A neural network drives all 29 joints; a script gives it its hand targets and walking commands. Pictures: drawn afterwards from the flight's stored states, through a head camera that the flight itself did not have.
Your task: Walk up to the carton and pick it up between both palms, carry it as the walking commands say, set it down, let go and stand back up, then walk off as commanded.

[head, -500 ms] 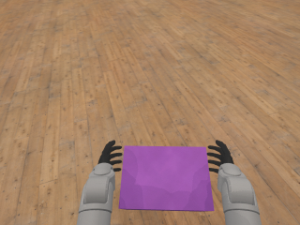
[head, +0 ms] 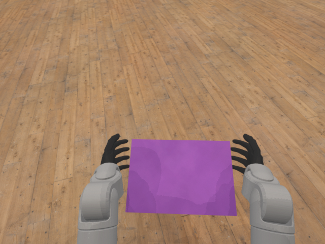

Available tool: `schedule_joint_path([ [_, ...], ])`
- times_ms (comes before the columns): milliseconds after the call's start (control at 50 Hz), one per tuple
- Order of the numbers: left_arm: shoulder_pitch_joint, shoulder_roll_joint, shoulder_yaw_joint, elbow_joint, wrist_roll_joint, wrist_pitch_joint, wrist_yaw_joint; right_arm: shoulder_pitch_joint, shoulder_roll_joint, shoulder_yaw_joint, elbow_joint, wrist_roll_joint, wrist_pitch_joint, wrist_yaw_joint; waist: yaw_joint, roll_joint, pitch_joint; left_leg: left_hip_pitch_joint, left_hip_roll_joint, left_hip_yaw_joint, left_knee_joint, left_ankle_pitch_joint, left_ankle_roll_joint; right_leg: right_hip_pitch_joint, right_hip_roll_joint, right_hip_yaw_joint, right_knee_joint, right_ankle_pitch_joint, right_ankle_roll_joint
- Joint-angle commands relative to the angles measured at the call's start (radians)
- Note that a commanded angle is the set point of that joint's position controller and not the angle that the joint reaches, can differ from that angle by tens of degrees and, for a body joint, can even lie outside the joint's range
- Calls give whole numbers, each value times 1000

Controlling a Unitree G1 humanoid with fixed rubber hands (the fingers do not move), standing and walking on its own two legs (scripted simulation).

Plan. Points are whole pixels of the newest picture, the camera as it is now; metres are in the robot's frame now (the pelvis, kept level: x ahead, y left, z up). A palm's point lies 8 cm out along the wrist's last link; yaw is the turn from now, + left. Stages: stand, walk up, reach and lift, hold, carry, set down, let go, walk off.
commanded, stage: carry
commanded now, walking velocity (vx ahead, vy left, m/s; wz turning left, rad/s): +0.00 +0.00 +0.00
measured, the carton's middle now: (179, 177) +0.29 -0.01 -0.02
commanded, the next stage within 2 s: none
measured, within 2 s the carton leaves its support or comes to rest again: neither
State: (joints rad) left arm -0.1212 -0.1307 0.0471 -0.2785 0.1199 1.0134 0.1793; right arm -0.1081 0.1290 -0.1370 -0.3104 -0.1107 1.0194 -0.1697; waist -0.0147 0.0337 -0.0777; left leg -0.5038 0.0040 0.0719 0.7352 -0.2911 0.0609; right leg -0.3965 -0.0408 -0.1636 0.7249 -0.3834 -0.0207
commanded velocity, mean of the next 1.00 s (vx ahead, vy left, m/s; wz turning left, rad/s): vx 0.00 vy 0.00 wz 0.00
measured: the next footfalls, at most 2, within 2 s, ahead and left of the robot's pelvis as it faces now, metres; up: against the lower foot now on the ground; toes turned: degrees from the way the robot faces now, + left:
none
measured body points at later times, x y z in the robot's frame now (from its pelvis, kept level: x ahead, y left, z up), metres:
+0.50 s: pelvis -0.04 +0.01 +0.01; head -0.05 +0.02 +0.46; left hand +0.22 +0.17 +0.09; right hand +0.23 -0.15 +0.10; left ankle +0.05 +0.08 -0.71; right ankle +0.00 -0.10 -0.71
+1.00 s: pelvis -0.04 -0.01 +0.01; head -0.06 +0.00 +0.46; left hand +0.22 +0.16 +0.09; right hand +0.23 -0.16 +0.09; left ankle +0.05 +0.08 -0.71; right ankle +0.00 -0.10 -0.71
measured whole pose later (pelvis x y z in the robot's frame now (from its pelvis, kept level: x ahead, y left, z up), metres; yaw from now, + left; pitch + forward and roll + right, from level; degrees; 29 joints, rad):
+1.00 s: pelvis -0.04 -0.01 +0.01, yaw +1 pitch +2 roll -1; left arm -0.11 -0.13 0.06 -0.35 0.11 1.21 0.20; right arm -0.11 0.13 -0.11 -0.35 -0.12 1.20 -0.19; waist 0.01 0.01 -0.10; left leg -0.46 0.00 0.09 0.56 -0.14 0.06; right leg -0.37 -0.05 -0.18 0.62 -0.27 -0.04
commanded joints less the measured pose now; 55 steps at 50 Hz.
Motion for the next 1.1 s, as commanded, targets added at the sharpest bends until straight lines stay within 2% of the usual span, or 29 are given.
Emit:
schedule_joint_path([
  [0,-381,-968,-611,-209,-395,51,-254,-457,917,743,-198,384,67,267,17,-125,-398,87,172,-178,-64,361,40,188,-172,129,-95,341,8],
  [40,-449,-985,-643,-253,-422,77,-250,-460,924,727,-217,381,85,255,13,-56,-360,70,146,-140,-61,287,23,161,-194,146,-111,374,-24],
  [80,-437,-941,-619,-265,-424,100,-246,-440,915,726,-197,371,108,241,12,-139,-313,57,145,-160,-85,153,15,105,-194,155,-161,239,-16],
  [100,-494,-973,-649,-303,-449,106,-250,-478,930,721,-251,372,110,237,10,-122,-322,74,150,-171,-119,106,24,85,-189,147,-154,135,-5],
  [160,-487,-948,-661,-316,-455,125,-241,-445,896,698,-233,363,116,224,13,96,-318,110,221,-292,-262,77,42,39,-111,94,-104,-85,11],
  [180,-496,-944,-658,-326,-466,126,-236,-392,913,686,-197,350,124,216,9,63,-314,108,234,-335,-305,5,57,34,-84,82,-101,-127,24],
  [200,-512,-950,-665,-347,-465,127,-234,-415,940,700,-209,375,123,221,7,139,-345,135,247,-353,-349,-33,54,61,-73,76,-78,-109,28],
  [240,-486,-971,-653,-306,-466,133,-242,-459,952,719,-258,380,121,216,15,29,-334,97,221,-308,-333,29,40,132,-72,78,-131,-48,30],
  [280,-506,-991,-682,-353,-496,122,-244,-443,943,698,-286,371,110,215,11,30,-359,101,207,-283,-365,9,17,167,-69,57,-125,-52,27],
  [320,-473,-972,-652,-305,-469,138,-240,-424,932,698,-250,358,129,216,18,-84,-310,61,138,-189,-280,-106,9,155,-150,177,-280,-91,-15],
  [340,-447,-970,-647,-313,-460,138,-239,-443,936,715,-280,372,131,218,14,-112,-335,93,127,-147,-276,-58,-9,164,-176,157,-275,-87,-10],
  [400,-517,-956,-666,-332,-453,157,-228,-456,932,693,-242,376,147,225,4,59,-296,110,139,-183,-355,-177,11,63,-133,87,-230,-167,-7],
  [440,-486,-938,-631,-308,-418,160,-225,-487,929,715,-237,391,158,235,10,63,-310,121,209,-288,-436,-128,26,86,-50,38,-150,-63,15],
  [480,-473,-913,-615,-279,-407,167,-217,-442,925,691,-193,381,167,229,14,63,-309,99,201,-283,-476,-144,11,140,-19,25,-125,-13,17],
  [520,-470,-940,-608,-285,-404,164,-220,-459,948,696,-199,398,169,240,21,52,-347,103,166,-232,-454,-134,-3,193,-48,49,-171,7,0],
  [580,-448,-975,-614,-247,-410,160,-227,-491,934,718,-257,393,158,238,20,-108,-301,112,73,-62,-273,2,-36,144,-167,177,-348,-77,-37],
  [620,-477,-960,-601,-239,-402,166,-228,-501,922,697,-218,386,167,238,13,-120,-310,174,62,-32,-176,27,-22,68,-210,189,-379,-112,-57],
  [660,-474,-954,-618,-260,-405,167,-230,-457,927,698,-202,378,171,237,6,-95,-271,166,100,-82,-220,48,-7,46,-180,141,-336,-91,-42],
  [700,-515,-939,-616,-255,-408,178,-231,-465,918,686,-173,374,182,242,7,-9,-242,130,130,-147,-315,-80,8,27,-128,106,-291,-148,-28],
  [720,-503,-951,-600,-236,-401,174,-232,-506,928,701,-202,380,176,237,10,-24,-238,137,149,-171,-349,-84,9,30,-103,89,-265,-90,-16],
  [780,-496,-970,-605,-220,-406,168,-234,-513,926,698,-204,386,165,235,16,56,-278,125,166,-233,-417,-119,10,84,-53,56,-176,-35,-23],
  [820,-515,-959,-608,-260,-401,156,-233,-525,948,708,-191,400,158,248,20,35,-262,147,143,-173,-379,-87,-5,83,-75,82,-236,-5,-16],
  [860,-505,-986,-614,-240,-419,153,-242,-516,948,705,-226,394,149,244,16,-80,-304,133,119,-149,-347,-55,-10,127,-96,105,-267,-68,-29],
  [880,-535,-982,-612,-250,-419,150,-244,-517,961,705,-195,384,154,243,17,-81,-317,164,125,-138,-338,-46,-8,120,-107,117,-286,-75,-34],
  [900,-506,-965,-619,-220,-407,154,-240,-463,944,696,-148,381,157,250,16,20,-279,178,120,-134,-365,-73,-8,70,-85,87,-251,-54,-27],
  [920,-501,-975,-623,-253,-412,153,-241,-530,944,702,-220,390,147,243,16,17,-300,175,138,-155,-335,-79,6,68,-106,121,-278,-50,-25],
  [1000,-527,-1005,-626,-241,-423,145,-252,-504,971,715,-209,381,144,248,16,-104,-285,136,116,-122,-300,-12,-7,105,-119,129,-313,-73,-40],
  [1040,-514,-1004,-616,-238,-418,142,-255,-543,966,733,-238,391,141,244,15,-110,-308,197,88,-74,-240,76,-9,88,-154,134,-345,-38,-44],
  [1080,-481,-982,-631,-209,-409,152,-250,-456,939,695,-165,367,148,247,11,29,-286,214,102,-83,-272,45,2,35,-134,114,-301,-46,-48],
])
